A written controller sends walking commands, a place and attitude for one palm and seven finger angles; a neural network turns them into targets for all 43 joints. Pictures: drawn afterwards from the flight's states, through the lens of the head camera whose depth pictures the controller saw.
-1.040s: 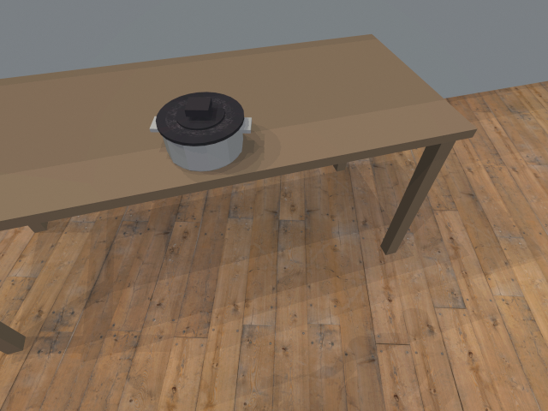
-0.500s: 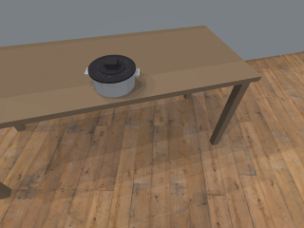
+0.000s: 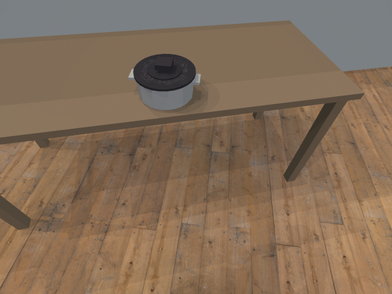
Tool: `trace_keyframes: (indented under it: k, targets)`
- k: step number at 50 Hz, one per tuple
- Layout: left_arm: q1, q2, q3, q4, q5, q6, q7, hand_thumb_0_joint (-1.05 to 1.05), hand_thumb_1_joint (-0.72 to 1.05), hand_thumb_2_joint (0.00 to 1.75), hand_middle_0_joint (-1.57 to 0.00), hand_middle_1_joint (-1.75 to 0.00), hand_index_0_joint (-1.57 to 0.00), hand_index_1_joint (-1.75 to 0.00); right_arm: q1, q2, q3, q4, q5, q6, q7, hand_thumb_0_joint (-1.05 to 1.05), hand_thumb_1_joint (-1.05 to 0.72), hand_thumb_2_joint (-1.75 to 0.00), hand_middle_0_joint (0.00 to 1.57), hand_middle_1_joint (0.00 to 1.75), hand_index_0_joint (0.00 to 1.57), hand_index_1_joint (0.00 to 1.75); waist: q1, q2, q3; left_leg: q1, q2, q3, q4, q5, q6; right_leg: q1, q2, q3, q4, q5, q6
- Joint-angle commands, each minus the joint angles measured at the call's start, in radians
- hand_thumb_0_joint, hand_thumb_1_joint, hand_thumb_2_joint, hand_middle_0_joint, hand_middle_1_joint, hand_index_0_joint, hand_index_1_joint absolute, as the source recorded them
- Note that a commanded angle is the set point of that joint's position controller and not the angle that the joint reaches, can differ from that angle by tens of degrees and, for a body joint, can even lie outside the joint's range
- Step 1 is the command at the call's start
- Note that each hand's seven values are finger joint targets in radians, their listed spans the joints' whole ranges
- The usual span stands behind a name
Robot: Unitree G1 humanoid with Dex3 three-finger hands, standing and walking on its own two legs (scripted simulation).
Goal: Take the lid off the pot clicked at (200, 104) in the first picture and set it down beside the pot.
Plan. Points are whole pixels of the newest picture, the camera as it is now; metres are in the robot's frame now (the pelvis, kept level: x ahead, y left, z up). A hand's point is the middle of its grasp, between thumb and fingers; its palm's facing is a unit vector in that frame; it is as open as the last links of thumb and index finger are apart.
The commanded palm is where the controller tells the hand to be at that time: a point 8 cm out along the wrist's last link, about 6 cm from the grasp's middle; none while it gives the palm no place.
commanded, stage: turn to face it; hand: left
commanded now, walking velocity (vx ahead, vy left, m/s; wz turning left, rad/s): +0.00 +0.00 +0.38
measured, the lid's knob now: (164, 63) +0.77 +0.15 +0.04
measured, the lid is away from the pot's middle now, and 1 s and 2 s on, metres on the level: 0.00 0.00 0.00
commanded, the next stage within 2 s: take the last steps up to it in 0.34 s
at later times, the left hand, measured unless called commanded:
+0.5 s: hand out of the picture +0.01 +0.18 -0.15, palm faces +0.20 -0.94 -0.29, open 7.4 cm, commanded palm none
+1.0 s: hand out of the picture +0.11 +0.17 -0.17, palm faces +0.20 -0.96 -0.21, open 7.4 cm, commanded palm none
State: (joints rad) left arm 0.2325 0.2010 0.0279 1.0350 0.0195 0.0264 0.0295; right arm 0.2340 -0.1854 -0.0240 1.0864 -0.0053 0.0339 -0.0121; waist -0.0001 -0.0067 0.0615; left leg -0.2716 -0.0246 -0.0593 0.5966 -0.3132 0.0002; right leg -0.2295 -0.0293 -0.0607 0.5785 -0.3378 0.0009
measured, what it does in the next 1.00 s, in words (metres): walks ahead: right foot, then left foot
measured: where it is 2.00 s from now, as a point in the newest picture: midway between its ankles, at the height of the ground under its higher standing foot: (206, 261)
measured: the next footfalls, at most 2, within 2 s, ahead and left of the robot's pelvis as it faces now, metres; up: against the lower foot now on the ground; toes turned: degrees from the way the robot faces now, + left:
right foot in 0.32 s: +0.01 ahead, -0.13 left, +0.00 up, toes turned +8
left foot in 0.66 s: +0.01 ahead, +0.12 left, +0.00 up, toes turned +16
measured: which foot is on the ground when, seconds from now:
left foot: down 0.00-0.32, up 0.34-0.64, down 0.66-1.00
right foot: down 0.00-0.06, up 0.08-0.30, down 0.32-0.66, up 0.68-0.98, down 1.00-1.00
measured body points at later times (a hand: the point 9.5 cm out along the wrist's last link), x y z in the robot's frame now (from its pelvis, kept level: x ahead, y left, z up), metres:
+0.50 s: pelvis -0.01 -0.03 +0.01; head +0.02 -0.04 +0.46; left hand +0.00 +0.23 -0.13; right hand +0.09 -0.28 -0.15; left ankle -0.04 +0.11 -0.66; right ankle -0.03 -0.14 -0.73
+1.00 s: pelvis +0.12 -0.04 -0.01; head +0.16 -0.03 +0.44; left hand +0.10 +0.22 -0.15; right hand +0.12 -0.27 -0.16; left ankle -0.03 +0.11 -0.73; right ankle +0.22 -0.14 -0.73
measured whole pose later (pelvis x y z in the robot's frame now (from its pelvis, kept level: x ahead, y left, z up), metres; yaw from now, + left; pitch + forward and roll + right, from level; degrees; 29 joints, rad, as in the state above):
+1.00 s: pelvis +0.12 -0.04 -0.01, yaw +12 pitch +1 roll +1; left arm 0.27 0.22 0.06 0.99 0.03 -0.01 -0.05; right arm 0.37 -0.16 -0.04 1.10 -0.03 -0.03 -0.01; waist -0.02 -0.01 0.06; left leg -0.07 0.11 0.07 0.50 -0.44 -0.06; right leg -0.42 -0.08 -0.09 0.60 -0.23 -0.01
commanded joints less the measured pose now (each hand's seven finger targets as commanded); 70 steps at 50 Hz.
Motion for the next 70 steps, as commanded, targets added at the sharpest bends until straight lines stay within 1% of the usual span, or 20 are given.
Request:
trace_keyframes:
  k: [1, 4, 14, 16, 17, 22, 30, 31, 32, 33, 34, 40, 48, 49, 50, 51, 55, 64, 67, 70]
  targets:
    - [-0.026, 0.165, 0.049, -0.108, -0.001, 0.0, 0.014, 0.0, 0.9, 0.9, -0.2, -0.3, -0.2, -0.3, 0.059, -0.135, -0.037, -0.086, -0.01, -0.022, -0.005, 0.0, -0.9, -0.9, 0.2, 0.3, 0.2, 0.3, -0.03, 0.039, -0.027, 0.002, 0.107, -0.101, -0.087, 0.234, 0.045, -0.077, -0.134, 0.037, -0.003, 0.134, -0.04]
    - [-0.057, 0.117, 0.043, -0.146, -0.004, 0.004, 0.018, 0.0, 0.9, 0.9, -0.2, -0.3, -0.2, -0.3, 0.111, -0.214, -0.055, -0.103, -0.018, -0.029, -0.019, 0.0, -0.9, -0.9, 0.2, 0.3, 0.2, 0.3, -0.046, 0.253, -0.025, 0.037, 0.304, -0.518, -0.312, 0.34, 0.228, -0.229, 0.013, 0.064, 0.383, -0.264, 0.015]
    - [0.044, 0.12, 0.046, -0.145, -0.016, -0.015, 0.006, 0.0, 0.9, 0.9, -0.2, -0.3, -0.2, -0.3, 0.013, -0.188, -0.059, -0.174, -0.009, -0.01, -0.015, 0.0, -0.9, -0.9, 0.2, 0.3, 0.2, 0.3, 0.024, 0.091, -0.114, -0.057, 0.11, -0.29, -0.124, 0.27, 0.095, 0.112, 0.019, 0.076, -0.158, 0.083, 0.027]
    - [0.066, 0.258, 0.074, -0.16, 0.003, -0.022, 0.015, 0.0, 0.9, 0.9, -0.2, -0.3, -0.2, -0.3, -0.011, -0.11, -0.053, -0.217, -0.006, -0.011, -0.007, 0.0, -0.9, -0.9, 0.2, 0.3, 0.2, 0.3, 0.044, -0.254, -0.056, -0.312, -0.06, -0.01, 0.204, -0.176, -0.016, 0.178, -0.369, 0.461, -0.32, 0.151, -0.131]
    - [0.072, 0.256, 0.067, -0.173, 0.003, -0.022, 0.014, 0.0, 0.9, 0.9, -0.2, -0.3, -0.2, -0.3, -0.028, -0.137, -0.063, -0.217, -0.017, -0.006, -0.002, 0.0, -0.9, -0.9, 0.2, 0.3, 0.2, 0.3, 0.048, -0.138, -0.054, -0.296, -0.023, -0.039, 0.375, -0.234, -0.015, 0.083, -0.402, 0.446, -0.308, 0.141, -0.191]
    - [0.019, 0.168, 0.05, -0.176, 0.007, -0.038, 0.013, 0.0, 0.9, 0.9, -0.2, -0.3, -0.2, -0.3, -0.044, -0.115, -0.054, -0.182, -0.009, 0.0, 0.01, 0.0, -0.9, -0.9, 0.2, 0.3, 0.2, 0.3, 0.003, -0.157, -0.004, -0.28, 0.03, 0.036, 0.497, -0.141, -0.037, 0.087, -0.26, 0.201, -0.216, 0.525, -0.182]
    - [0.124, 0.17, 0.04, -0.071, 0.002, -0.044, -0.015, 0.0, 0.9, 0.9, -0.2, -0.3, -0.2, -0.3, 0.004, -0.073, -0.028, -0.129, -0.017, -0.055, 0.015, 0.0, -0.9, -0.9, 0.2, 0.3, 0.2, 0.3, -0.016, -0.156, 0.01, 0.135, 0.009, 0.185, -0.119, 0.008, 0.011, -0.05, -0.161, 0.143, -0.219, 0.006, -0.126]
    - [0.124, 0.137, 0.034, -0.071, 0.0, -0.042, -0.02, 0.0, 0.9, 0.9, -0.2, -0.3, -0.2, -0.3, 0.081, -0.115, -0.035, -0.097, -0.016, -0.066, 0.007, 0.0, -0.9, -0.9, 0.2, 0.3, 0.2, 0.3, -0.046, -0.053, -0.018, 0.287, 0.061, 0.109, -0.196, -0.015, 0.03, -0.137, -0.12, 0.105, -0.089, -0.009, -0.095]
    - [0.117, 0.087, 0.026, -0.092, -0.002, -0.043, -0.032, 0.0, 0.9, 0.9, -0.2, -0.3, -0.2, -0.3, 0.188, -0.214, -0.062, -0.068, -0.027, -0.073, -0.001, 0.0, -0.9, -0.9, 0.2, 0.3, 0.2, 0.3, -0.094, 0.204, -0.039, 0.417, 0.291, -0.222, -0.284, -0.102, 0.121, -0.328, -0.027, 0.011, 0.172, -0.089, -0.038]
    - [0.06, 0.087, 0.02, -0.137, 0.005, -0.048, -0.036, 0.0, 0.9, 0.9, -0.2, -0.3, -0.2, -0.3, 0.282, -0.293, -0.077, -0.064, -0.028, -0.067, -0.007, 0.0, -0.9, -0.9, 0.2, 0.3, 0.2, 0.3, -0.125, 0.244, -0.01, 0.395, 0.461, -0.462, -0.386, -0.123, 0.218, -0.461, 0.01, -0.015, 0.365, -0.267, -0.02]
    - [-0.005, 0.104, 0.032, -0.154, 0.014, -0.042, -0.035, 0.0, 0.9, 0.9, -0.2, -0.3, -0.2, -0.3, 0.268, -0.274, -0.074, -0.056, -0.032, -0.066, -0.014, 0.0, -0.9, -0.9, 0.2, 0.3, 0.2, 0.3, -0.127, 0.195, 0.037, 0.297, 0.473, -0.462, -0.428, -0.197, 0.246, -0.501, -0.029, 0.059, 0.495, -0.241, -0.028]
    - [0.071, 0.067, 0.039, -0.088, 0.004, -0.029, -0.074, 0.0, 0.9, 0.9, -0.2, -0.3, -0.2, -0.3, 0.091, -0.168, -0.045, -0.085, -0.019, -0.105, -0.024, 0.0, -0.9, -0.9, 0.2, 0.3, 0.2, 0.3, -0.006, 0.149, 0.023, 0.157, 0.306, -0.041, -0.407, 0.152, 0.155, -0.38, -0.093, 0.05, 0.403, 0.035, 0.009]
    - [0.158, 0.098, 0.064, -0.054, 0.003, -0.046, -0.075, 0.0, 0.9, 0.9, -0.2, -0.3, -0.2, -0.3, 0.096, -0.176, -0.066, -0.046, -0.029, -0.088, -0.014, 0.0, -0.9, -0.9, 0.2, 0.3, 0.2, 0.3, 0.046, 0.043, -0.006, -0.054, 0.245, 0.08, -0.159, 0.012, 0.076, 0.088, -0.006, -0.074, -0.023, 0.127, -0.007]
    - [0.291, 0.157, 0.08, -0.015, 0.008, -0.058, -0.065, 0.0, 0.9, 0.9, -0.2, -0.3, -0.2, -0.3, 0.101, -0.14, -0.056, -0.047, -0.023, -0.087, -0.009, 0.0, -0.9, -0.9, 0.2, 0.3, 0.2, 0.3, 0.11, -0.125, -0.074, -0.161, 0.156, 0.174, 0.111, -0.025, 0.041, 0.264, -0.078, 0.052, -0.103, -0.028, -0.05]
    - [0.393, 0.27, 0.102, 0.008, 0.006, -0.068, -0.049, 0.0, 0.9, 0.9, -0.2, -0.3, -0.2, -0.3, 0.112, -0.056, -0.035, -0.079, -0.01, -0.088, -0.001, 0.0, -0.9, -0.9, 0.2, 0.3, 0.2, 0.3, 0.137, -0.408, -0.141, -0.362, 0.034, 0.218, 0.458, -0.326, 0.013, 0.38, -0.328, 0.48, -0.319, -0.178, -0.156]
    - [0.396, 0.253, 0.093, 0.006, -0.002, -0.064, -0.033, 0.0, 0.9, 0.9, -0.2, -0.3, -0.2, -0.3, 0.042, -0.086, -0.033, -0.111, -0.007, -0.086, -0.003, 0.0, -0.9, -0.9, 0.2, 0.3, 0.2, 0.3, 0.143, -0.305, -0.152, -0.399, 0.074, 0.104, 0.628, -0.341, 0.043, 0.321, -0.361, 0.591, -0.385, -0.25, -0.216]
    - [0.115, 0.113, 0.055, -0.06, 0.012, -0.076, -0.005, 0.0, 0.9, 0.9, -0.2, -0.3, -0.2, -0.3, 0.016, -0.053, -0.036, -0.102, -0.021, -0.075, 0.007, 0.0, -0.9, -0.9, 0.2, 0.3, 0.2, 0.3, 0.01, -0.065, -0.047, -0.318, 0.163, 0.073, 0.583, -0.137, 0.023, 0.033, -0.282, 0.293, -0.339, 0.005, -0.207]
    - [0.083, 0.093, 0.042, -0.03, -0.005, -0.067, -0.02, 0.0, 0.9, 0.9, -0.2, -0.3, -0.2, -0.3, 0.129, -0.028, -0.03, -0.072, -0.017, -0.09, 0.011, 0.0, -0.9, -0.9, 0.2, 0.3, 0.2, 0.3, -0.058, -0.034, -0.021, 0.142, 0.065, 0.199, -0.074, 0.112, 0.008, -0.105, -0.133, 0.067, -0.182, 0.103, -0.125]
    - [0.034, 0.058, 0.032, -0.092, 0.009, -0.063, -0.03, 0.0, 0.9, 0.9, -0.2, -0.3, -0.2, -0.3, 0.305, -0.203, -0.068, -0.041, -0.034, -0.09, -0.019, 0.0, -0.9, -0.9, 0.2, 0.3, 0.2, 0.3, -0.126, 0.298, -0.023, 0.287, 0.475, -0.438, -0.377, 0.129, 0.228, -0.419, 0.036, 0.014, 0.489, -0.238, -0.027]
    - [0.02, 0.046, 0.04, -0.078, 0.01, -0.062, -0.036, 0.0, 0.9, 0.9, -0.2, -0.3, -0.2, -0.3, 0.165, -0.103, -0.032, -0.076, -0.024, -0.104, -0.029, 0.0, -0.9, -0.9, 0.2, 0.3, 0.2, 0.3, -0.04, 0.087, 0.022, 0.189, 0.398, -0.231, -0.333, 0.418, 0.233, -0.451, -0.05, 0.097, 0.63, -0.099, -0.012]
